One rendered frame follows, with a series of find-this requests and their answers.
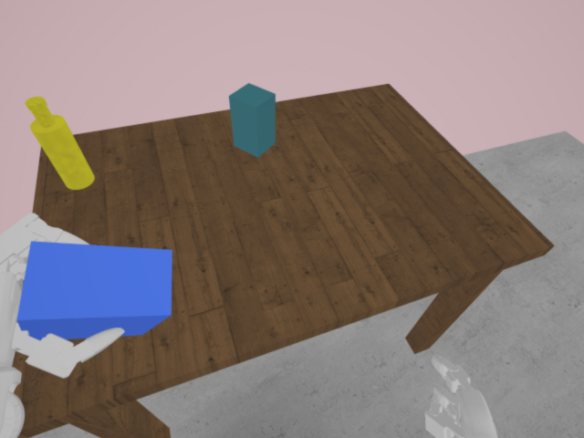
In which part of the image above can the robot left hand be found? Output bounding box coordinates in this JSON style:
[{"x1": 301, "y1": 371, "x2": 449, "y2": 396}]
[{"x1": 0, "y1": 213, "x2": 125, "y2": 379}]

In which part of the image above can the robot left forearm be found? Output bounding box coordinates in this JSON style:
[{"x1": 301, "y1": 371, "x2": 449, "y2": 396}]
[{"x1": 0, "y1": 367, "x2": 25, "y2": 438}]

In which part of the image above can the table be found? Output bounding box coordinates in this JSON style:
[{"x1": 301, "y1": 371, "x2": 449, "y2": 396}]
[{"x1": 12, "y1": 84, "x2": 554, "y2": 438}]

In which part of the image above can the robot right hand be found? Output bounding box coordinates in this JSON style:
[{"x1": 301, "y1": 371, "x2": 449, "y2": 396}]
[{"x1": 425, "y1": 355, "x2": 497, "y2": 438}]

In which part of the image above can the sponge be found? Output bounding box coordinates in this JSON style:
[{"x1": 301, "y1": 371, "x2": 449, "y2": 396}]
[{"x1": 17, "y1": 241, "x2": 172, "y2": 340}]

